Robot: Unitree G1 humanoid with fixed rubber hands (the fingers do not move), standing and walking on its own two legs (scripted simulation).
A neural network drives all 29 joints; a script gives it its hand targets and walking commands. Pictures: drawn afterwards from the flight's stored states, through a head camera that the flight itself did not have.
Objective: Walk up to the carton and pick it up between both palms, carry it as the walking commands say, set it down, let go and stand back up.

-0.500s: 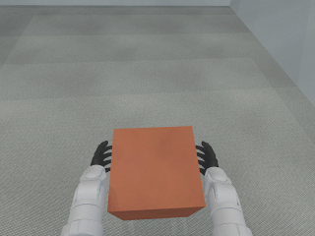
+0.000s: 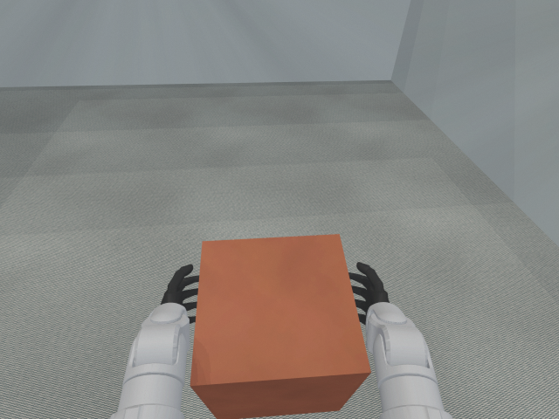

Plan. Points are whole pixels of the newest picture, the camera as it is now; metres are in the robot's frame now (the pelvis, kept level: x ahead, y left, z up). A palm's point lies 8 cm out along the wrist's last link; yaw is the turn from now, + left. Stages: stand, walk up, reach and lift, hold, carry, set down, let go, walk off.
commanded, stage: reach and lift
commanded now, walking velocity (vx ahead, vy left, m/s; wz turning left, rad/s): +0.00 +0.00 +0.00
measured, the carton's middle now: (275, 332) +0.30 +0.00 -0.03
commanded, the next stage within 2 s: hold in 1.04 s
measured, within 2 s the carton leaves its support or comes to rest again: neither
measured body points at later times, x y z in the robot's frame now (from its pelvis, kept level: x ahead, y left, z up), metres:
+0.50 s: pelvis +0.00 +0.00 +0.00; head -0.04 +0.00 +0.45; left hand +0.31 +0.15 +0.04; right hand +0.30 -0.15 +0.04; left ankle +0.03 +0.12 -0.74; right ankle +0.00 -0.13 -0.74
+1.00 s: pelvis +0.01 +0.00 +0.00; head -0.03 +0.00 +0.45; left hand +0.30 +0.15 +0.04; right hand +0.30 -0.16 +0.04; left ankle +0.03 +0.12 -0.74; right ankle +0.01 -0.13 -0.74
